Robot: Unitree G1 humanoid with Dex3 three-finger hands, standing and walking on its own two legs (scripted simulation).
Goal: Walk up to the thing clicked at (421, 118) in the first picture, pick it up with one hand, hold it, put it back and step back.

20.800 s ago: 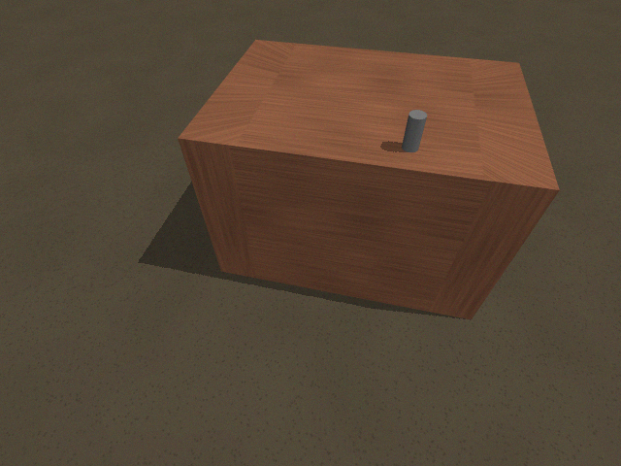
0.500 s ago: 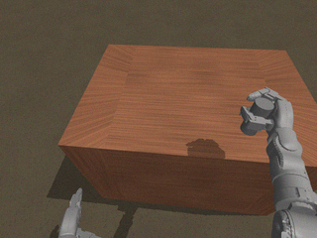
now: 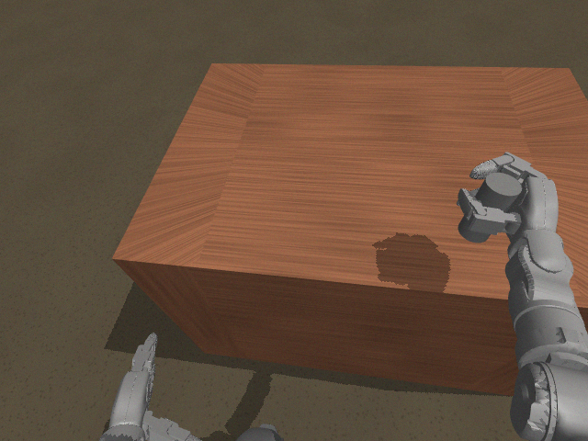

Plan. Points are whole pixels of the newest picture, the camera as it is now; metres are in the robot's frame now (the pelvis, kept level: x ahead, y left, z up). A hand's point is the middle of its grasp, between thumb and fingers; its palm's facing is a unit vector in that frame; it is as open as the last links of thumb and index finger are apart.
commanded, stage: lower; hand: right
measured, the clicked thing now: (487, 209) +0.44 -0.21 +0.05
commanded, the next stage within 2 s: loosen in 1.16 s
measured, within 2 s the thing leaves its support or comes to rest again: rests again in 1.06 s
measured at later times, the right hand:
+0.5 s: hand (468, 215) +0.46 -0.20 +0.02, palm faces +0.14 +0.99 +0.02, open 6.2 cm
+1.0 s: hand (460, 223) +0.46 -0.20 -0.02, palm faces +0.15 +0.99 +0.02, open 6.2 cm
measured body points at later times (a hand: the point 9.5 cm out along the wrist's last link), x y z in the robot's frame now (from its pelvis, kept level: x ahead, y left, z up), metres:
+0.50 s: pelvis -0.01 +0.00 -0.03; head +0.08 -0.03 +0.40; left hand +0.14 +0.26 -0.06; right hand +0.44 -0.25 +0.02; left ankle +0.02 +0.14 -0.71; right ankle +0.01 -0.13 -0.71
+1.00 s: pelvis -0.02 +0.00 -0.06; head +0.09 -0.03 +0.38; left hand +0.14 +0.27 -0.06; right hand +0.45 -0.25 -0.01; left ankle +0.02 +0.14 -0.71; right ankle +0.01 -0.13 -0.71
